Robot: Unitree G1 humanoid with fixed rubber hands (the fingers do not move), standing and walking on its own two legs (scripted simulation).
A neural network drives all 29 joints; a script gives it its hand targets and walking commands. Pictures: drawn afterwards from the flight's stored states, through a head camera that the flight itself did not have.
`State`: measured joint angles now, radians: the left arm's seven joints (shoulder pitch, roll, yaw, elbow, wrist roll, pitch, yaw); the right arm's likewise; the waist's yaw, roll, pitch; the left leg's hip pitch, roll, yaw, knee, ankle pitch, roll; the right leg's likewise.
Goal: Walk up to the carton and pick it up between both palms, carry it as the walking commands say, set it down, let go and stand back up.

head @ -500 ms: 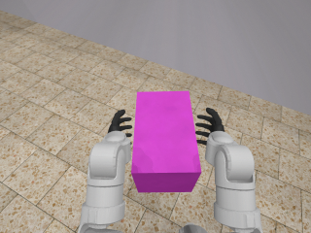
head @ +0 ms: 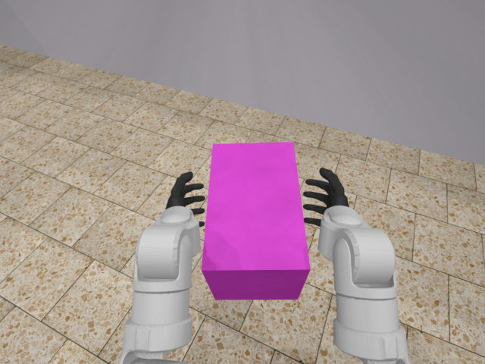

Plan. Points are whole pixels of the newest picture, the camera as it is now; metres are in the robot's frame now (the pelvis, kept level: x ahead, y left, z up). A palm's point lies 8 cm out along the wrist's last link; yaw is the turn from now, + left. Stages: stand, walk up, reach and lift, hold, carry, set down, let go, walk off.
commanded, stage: carry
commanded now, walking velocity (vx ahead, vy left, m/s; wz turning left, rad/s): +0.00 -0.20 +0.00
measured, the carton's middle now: (254, 220) +0.37 +0.00 +0.02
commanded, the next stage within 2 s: none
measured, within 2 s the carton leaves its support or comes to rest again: neither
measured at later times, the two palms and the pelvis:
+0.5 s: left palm (237, 258) +0.25 +0.02 +0.10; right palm (402, 263) +0.24 -0.21 +0.09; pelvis -0.06 -0.08 +0.00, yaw +0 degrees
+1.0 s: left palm (215, 306) +0.18 +0.05 +0.11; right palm (404, 299) +0.19 -0.18 +0.12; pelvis -0.12 -0.07 +0.00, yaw +0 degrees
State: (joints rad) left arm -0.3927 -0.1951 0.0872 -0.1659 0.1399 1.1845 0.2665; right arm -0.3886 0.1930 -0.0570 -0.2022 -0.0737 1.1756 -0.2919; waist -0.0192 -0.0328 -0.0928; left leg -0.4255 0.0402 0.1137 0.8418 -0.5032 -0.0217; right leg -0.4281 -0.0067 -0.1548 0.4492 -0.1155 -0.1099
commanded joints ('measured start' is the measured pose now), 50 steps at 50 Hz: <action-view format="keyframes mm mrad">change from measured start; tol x16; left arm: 1 -248 -982 -412 -60 -300 -2 -197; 50 -413 -989 -314 184 -252 -36 -217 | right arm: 1 -171 1018 423 35 245 19 211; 19 -125 1022 392 40 228 5 217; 25 -340 1104 508 -79 295 -1 227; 50 -334 1004 294 248 174 -26 238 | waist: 1 24 -94 -254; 7 -28 283 -146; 10 2 72 -117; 17 25 277 -307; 22 14 -189 -345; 50 20 81 -183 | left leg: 1 154 -26 56 -221 38 15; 5 454 285 -211 -585 243 82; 7 294 496 -303 -565 446 224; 15 357 217 -27 -293 1000 77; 18 285 168 12 -200 806 -6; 20 104 99 9 -193 233 -47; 22 92 61 -20 -204 -10 -49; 27 162 77 -47 -340 223 -19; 50 50 118 -147 -509 -9 30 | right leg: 1 154 -211 248 -211 -119 4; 4 -47 -119 141 -106 -135 96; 8 -204 -69 191 529 -364 107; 15 -14 33 19 175 -152 94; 20 410 -244 248 63 816 49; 24 267 -240 296 -70 287 45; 30 248 -186 248 -34 156 70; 36 69 -166 271 -159 -321 73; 50 97 -82 165 -48 -249 85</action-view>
